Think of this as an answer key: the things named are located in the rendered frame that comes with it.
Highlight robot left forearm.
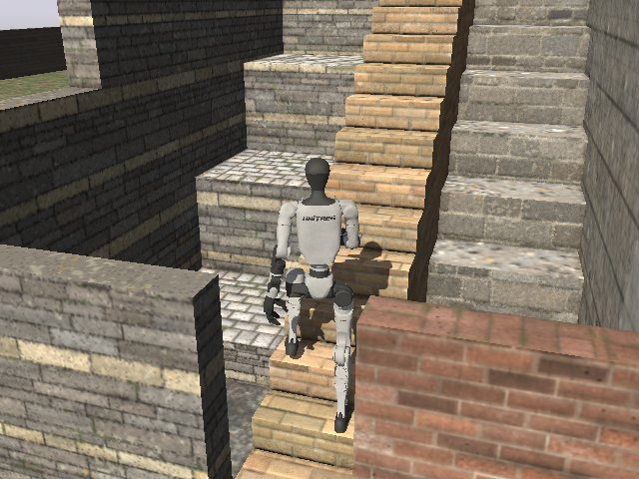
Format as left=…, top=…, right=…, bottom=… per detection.
left=266, top=244, right=286, bottom=298

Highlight humanoid robot torso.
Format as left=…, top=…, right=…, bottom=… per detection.
left=296, top=196, right=342, bottom=299

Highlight right robot upper arm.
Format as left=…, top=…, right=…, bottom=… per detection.
left=339, top=200, right=359, bottom=249

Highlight robot left hand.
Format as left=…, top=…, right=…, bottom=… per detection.
left=264, top=296, right=288, bottom=325

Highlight left robot upper arm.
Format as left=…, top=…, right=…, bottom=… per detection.
left=276, top=202, right=298, bottom=259

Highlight robot head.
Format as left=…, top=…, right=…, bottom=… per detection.
left=302, top=158, right=335, bottom=206

